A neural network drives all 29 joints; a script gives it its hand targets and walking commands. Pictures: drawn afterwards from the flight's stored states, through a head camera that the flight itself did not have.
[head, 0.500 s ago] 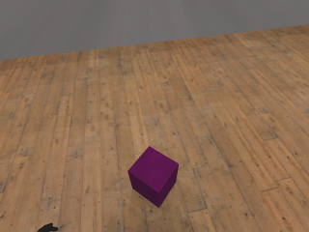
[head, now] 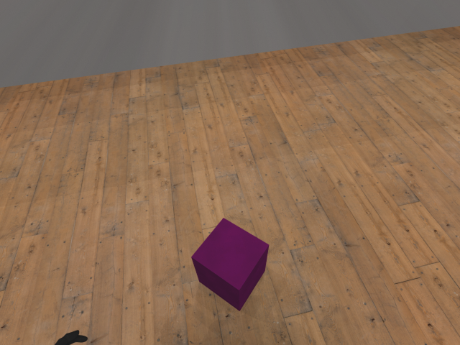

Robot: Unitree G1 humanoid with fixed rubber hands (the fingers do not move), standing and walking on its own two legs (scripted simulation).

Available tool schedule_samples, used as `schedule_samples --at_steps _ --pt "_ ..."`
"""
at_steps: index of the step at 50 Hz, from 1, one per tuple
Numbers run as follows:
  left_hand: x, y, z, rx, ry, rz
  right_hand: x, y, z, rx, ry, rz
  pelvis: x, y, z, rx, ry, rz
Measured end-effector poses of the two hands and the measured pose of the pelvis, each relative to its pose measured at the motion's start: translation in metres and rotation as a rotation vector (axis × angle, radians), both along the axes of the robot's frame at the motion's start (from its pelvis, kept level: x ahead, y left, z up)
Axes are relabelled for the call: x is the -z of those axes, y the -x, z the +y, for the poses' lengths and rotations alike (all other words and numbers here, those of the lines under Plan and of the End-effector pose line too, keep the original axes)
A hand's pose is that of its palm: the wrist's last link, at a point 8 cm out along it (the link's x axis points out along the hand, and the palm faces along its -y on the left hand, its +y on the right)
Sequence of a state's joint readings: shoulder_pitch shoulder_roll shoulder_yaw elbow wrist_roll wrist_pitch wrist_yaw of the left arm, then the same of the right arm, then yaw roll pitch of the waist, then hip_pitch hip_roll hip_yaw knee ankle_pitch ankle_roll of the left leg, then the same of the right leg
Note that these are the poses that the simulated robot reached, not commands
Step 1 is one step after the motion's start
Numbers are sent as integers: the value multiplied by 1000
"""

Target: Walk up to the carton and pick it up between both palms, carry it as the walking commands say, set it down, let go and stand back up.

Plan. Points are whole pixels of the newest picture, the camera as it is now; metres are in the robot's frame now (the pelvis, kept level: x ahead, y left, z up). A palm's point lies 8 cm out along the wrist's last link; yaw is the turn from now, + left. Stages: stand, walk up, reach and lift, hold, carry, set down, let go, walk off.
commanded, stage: walk up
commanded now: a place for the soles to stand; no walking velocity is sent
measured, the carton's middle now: (231, 264) +0.53 +0.05 -0.61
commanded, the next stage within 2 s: none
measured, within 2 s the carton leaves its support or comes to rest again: neither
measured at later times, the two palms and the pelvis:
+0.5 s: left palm out of the picture +0.11 +0.36 -0.05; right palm out of the picture +0.09 -0.30 -0.08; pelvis +0.01 +0.03 +0.00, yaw +0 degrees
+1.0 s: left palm out of the picture +0.18 +0.54 -0.06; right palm out of the picture +0.10 -0.14 -0.09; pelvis +0.04 +0.20 -0.02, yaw -9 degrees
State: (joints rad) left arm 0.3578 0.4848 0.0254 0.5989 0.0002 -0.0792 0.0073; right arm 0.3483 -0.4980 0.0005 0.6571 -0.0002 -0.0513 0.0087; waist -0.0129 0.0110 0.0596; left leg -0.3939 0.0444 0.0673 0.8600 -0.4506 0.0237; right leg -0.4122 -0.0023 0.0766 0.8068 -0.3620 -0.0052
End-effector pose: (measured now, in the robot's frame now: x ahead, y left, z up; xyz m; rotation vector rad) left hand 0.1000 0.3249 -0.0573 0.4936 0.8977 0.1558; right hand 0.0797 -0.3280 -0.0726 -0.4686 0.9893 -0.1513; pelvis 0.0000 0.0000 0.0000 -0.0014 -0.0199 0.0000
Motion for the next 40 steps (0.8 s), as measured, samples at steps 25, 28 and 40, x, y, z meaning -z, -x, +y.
schedule_samples --at_steps 25,28,40 --pt "-4 -9 36 -26 -68 -5 3 -11 24 -5 -18 11 2 -8 26 7 17 -1" --pt "-9 -18 42 -6 -109 7 6 -13 23 16 -32 16 2 -12 27 26 13 8" --pt "-29 -21 120 27 -237 82 19 -60 86 10 -91 -43 6 -23 93 111 12 0"
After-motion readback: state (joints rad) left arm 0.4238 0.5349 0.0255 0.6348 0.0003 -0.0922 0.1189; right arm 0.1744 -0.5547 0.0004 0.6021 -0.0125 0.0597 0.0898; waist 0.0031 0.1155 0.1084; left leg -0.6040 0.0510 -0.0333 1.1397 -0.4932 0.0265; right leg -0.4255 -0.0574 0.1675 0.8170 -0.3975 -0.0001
